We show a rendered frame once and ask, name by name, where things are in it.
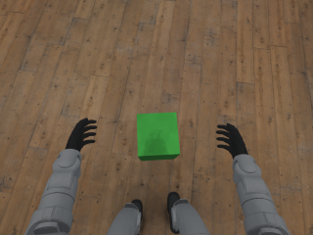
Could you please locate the robot right hand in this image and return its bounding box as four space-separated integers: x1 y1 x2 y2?
216 123 248 159

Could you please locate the robot right foot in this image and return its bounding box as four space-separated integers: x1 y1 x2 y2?
167 192 180 234

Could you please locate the robot left foot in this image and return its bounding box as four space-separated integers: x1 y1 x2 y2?
131 199 143 235

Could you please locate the carton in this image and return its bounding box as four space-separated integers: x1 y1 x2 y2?
137 112 180 162

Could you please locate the robot left hand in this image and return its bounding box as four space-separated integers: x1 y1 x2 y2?
66 117 97 152

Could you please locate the right robot forearm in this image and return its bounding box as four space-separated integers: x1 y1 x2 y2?
232 154 291 235

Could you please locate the left robot forearm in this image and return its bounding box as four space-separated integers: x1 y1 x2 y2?
23 149 81 235

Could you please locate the robot foot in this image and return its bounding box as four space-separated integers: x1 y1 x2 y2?
167 192 180 234
131 199 143 235

